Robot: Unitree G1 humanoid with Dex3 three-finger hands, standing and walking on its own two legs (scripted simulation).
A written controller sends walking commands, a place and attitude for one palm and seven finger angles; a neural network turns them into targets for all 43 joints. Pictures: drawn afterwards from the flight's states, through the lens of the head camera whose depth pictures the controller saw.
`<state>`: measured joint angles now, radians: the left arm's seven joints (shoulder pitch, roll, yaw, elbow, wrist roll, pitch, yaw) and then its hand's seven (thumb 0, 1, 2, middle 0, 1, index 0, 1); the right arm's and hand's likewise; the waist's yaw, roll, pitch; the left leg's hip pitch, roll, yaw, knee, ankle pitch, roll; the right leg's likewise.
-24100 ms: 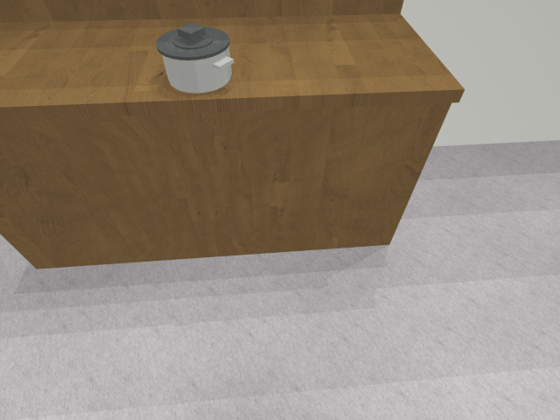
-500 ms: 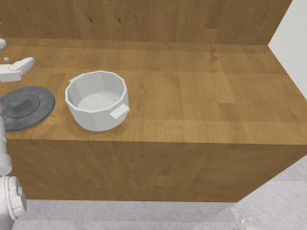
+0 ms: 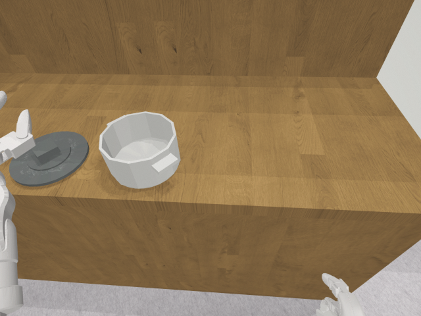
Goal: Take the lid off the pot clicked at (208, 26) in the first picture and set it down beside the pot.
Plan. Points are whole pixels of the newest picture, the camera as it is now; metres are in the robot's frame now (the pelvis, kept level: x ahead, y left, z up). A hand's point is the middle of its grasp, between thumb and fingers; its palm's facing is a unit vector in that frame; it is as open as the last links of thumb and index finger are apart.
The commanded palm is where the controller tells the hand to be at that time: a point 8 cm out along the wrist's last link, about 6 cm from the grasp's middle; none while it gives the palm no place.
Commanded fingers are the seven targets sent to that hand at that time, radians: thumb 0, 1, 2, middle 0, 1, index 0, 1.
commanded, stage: draw the hand back to the body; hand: left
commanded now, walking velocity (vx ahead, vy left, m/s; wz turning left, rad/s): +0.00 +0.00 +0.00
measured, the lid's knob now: (45, 149) +0.45 +0.46 +0.04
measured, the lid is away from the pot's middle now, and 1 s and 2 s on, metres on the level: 0.25 0.25 0.25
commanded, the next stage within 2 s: step back with the hand held close in 0.98 s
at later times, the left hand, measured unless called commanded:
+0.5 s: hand (15, 181) +0.23 +0.28 +0.22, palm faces +0.51 -0.81 -0.27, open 7.4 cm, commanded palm +0.16 +0.31 +0.22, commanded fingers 0.00 0.90 0.90 -0.20 -0.30 -0.20 -0.30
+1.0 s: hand (0, 235) +0.16 +0.26 +0.21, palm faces +0.45 -0.83 -0.34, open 7.4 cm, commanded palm +0.10 +0.30 +0.22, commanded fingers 0.00 0.90 0.90 -0.20 -0.30 -0.20 -0.30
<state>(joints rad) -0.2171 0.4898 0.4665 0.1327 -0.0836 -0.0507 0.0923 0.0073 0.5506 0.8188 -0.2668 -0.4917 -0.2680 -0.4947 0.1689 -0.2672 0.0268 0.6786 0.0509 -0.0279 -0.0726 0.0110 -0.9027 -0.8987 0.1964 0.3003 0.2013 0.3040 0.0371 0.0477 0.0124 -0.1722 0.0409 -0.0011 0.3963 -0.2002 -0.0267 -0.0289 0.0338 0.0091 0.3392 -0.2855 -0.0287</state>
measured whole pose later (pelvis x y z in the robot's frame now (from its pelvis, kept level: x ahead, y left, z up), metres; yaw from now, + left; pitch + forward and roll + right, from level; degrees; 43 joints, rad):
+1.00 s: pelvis -0.02 +0.02 +0.00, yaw +1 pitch -6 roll -1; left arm 0.43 0.36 0.35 -0.55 -0.10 -0.11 0.08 0.01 0.89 0.90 -0.21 -0.30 -0.21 -0.30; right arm 0.15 -0.20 0.03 0.68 0.00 -0.11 -0.08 0.01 -0.90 -0.90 0.20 0.30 0.20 0.30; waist 0.08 0.05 0.03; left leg -0.12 0.02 -0.01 0.39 -0.17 -0.01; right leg 0.05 0.02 0.00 0.30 -0.25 -0.01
